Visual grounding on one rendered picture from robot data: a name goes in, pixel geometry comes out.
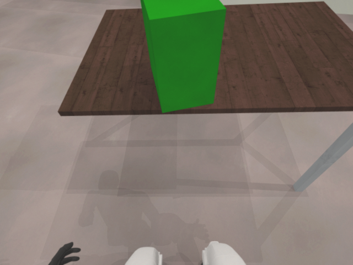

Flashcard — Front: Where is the table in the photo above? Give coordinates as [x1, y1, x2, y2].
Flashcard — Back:
[58, 1, 353, 192]

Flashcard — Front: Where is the carton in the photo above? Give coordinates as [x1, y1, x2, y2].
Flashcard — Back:
[141, 0, 226, 113]

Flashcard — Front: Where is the robot thigh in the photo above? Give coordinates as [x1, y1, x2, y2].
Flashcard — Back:
[202, 243, 246, 265]
[125, 247, 163, 265]

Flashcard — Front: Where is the left robot hand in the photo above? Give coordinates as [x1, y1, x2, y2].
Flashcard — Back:
[48, 242, 81, 265]

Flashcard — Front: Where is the robot left thigh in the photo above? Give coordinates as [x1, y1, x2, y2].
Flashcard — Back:
[125, 247, 163, 265]

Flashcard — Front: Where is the robot right thigh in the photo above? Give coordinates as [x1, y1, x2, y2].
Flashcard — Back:
[202, 243, 246, 265]

